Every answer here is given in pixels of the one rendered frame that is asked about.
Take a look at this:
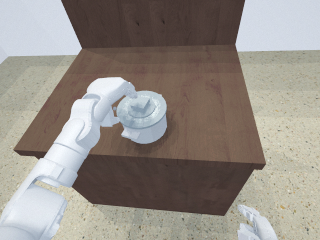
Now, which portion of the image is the table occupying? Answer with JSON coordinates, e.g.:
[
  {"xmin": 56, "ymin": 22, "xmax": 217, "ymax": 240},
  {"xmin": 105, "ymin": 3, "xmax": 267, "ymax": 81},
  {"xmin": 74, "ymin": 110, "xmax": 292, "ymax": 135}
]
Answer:
[{"xmin": 13, "ymin": 0, "xmax": 266, "ymax": 216}]

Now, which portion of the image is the pot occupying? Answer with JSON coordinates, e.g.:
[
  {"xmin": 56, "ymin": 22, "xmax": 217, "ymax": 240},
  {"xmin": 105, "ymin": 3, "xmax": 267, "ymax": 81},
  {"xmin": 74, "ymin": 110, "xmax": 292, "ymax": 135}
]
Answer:
[{"xmin": 121, "ymin": 94, "xmax": 167, "ymax": 144}]

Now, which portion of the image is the left robot forearm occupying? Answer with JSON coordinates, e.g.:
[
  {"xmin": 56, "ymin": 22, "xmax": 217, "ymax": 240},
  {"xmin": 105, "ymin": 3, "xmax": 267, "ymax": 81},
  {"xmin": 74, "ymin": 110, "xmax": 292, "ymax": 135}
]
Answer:
[{"xmin": 0, "ymin": 91, "xmax": 111, "ymax": 226}]

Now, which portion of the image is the knob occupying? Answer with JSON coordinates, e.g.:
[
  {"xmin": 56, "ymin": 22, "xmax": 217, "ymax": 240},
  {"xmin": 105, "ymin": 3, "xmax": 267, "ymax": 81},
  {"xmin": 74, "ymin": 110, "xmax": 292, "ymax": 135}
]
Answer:
[{"xmin": 130, "ymin": 96, "xmax": 150, "ymax": 112}]

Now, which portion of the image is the robot left hand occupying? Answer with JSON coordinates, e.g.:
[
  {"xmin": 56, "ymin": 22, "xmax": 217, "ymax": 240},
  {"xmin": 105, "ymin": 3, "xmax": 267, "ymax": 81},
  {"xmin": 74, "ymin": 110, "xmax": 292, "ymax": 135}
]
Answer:
[{"xmin": 87, "ymin": 77, "xmax": 138, "ymax": 127}]

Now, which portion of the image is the lid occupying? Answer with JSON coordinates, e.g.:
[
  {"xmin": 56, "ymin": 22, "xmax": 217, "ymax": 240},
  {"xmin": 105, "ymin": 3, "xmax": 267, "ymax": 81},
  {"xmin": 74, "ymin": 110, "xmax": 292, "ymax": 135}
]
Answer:
[{"xmin": 116, "ymin": 90, "xmax": 167, "ymax": 130}]

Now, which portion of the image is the left robot upper arm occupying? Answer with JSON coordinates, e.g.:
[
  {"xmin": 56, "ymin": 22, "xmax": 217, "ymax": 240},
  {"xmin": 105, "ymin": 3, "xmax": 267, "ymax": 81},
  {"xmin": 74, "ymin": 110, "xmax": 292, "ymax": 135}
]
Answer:
[{"xmin": 0, "ymin": 183, "xmax": 68, "ymax": 240}]

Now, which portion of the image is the robot right hand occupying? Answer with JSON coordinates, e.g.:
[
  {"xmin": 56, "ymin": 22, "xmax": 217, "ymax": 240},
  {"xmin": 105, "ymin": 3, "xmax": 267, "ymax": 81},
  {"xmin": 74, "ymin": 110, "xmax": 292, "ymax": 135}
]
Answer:
[{"xmin": 237, "ymin": 204, "xmax": 278, "ymax": 240}]

